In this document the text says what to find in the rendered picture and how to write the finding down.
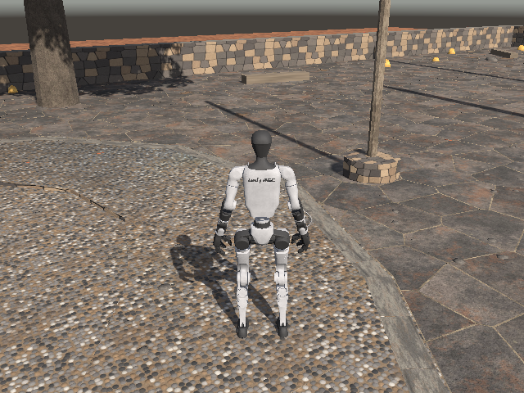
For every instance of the robot right forearm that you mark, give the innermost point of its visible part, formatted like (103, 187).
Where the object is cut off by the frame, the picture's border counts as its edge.
(300, 220)

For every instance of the robot right hand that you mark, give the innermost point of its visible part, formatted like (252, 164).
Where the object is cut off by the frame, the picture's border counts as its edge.
(304, 240)

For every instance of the robot left hand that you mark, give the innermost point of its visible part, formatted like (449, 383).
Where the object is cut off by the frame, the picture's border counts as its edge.
(217, 243)

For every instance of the left robot upper arm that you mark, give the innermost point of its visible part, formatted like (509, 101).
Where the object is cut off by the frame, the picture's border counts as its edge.
(235, 174)

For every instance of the robot left forearm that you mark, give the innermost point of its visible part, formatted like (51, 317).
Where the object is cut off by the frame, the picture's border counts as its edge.
(223, 220)

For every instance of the robot torso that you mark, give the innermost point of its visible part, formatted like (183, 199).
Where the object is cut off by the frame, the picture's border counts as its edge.
(261, 192)

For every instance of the right robot shin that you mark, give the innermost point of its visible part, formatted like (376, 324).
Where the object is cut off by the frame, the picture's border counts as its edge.
(282, 299)

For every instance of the right robot upper arm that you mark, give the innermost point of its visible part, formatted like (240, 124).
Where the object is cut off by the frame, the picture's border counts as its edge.
(287, 173)

